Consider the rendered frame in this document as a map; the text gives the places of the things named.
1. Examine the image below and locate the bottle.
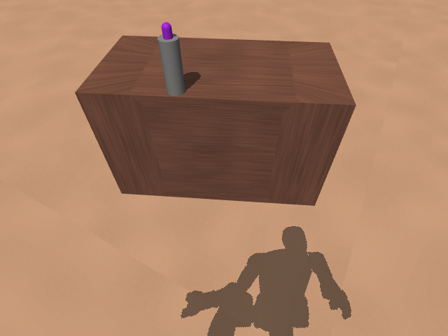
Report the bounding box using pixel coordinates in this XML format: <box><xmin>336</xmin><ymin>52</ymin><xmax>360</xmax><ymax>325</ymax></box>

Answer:
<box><xmin>157</xmin><ymin>22</ymin><xmax>186</xmax><ymax>96</ymax></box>

